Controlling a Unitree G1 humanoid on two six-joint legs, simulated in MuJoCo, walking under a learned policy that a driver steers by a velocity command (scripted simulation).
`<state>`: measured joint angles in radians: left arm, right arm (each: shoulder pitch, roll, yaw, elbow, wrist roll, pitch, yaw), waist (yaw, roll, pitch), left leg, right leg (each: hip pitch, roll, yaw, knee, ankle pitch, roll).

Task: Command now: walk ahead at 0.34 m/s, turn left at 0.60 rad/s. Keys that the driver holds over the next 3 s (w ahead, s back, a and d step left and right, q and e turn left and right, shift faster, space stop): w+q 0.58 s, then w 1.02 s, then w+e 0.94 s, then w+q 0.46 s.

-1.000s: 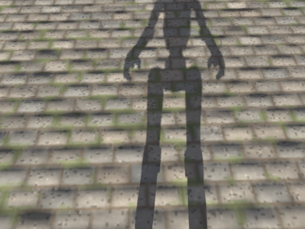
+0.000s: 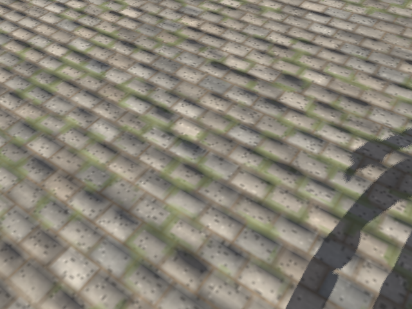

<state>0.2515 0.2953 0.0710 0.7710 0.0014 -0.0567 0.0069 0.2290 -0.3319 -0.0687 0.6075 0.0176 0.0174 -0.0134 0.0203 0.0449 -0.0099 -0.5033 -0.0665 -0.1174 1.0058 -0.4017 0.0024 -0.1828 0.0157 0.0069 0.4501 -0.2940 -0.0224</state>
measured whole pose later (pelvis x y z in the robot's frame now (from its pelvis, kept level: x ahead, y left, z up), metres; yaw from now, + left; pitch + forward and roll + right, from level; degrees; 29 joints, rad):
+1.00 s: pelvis +0.52 +0.16 +0.00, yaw +27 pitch +1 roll -1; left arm 0.23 0.28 0.04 0.72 0.01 -0.10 -0.03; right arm 0.32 -0.30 -0.04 0.74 0.02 -0.05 0.00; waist 0.00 0.03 0.03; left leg -0.41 0.00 -0.07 1.17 -0.36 0.02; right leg -0.31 0.05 -0.04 0.45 -0.17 -0.06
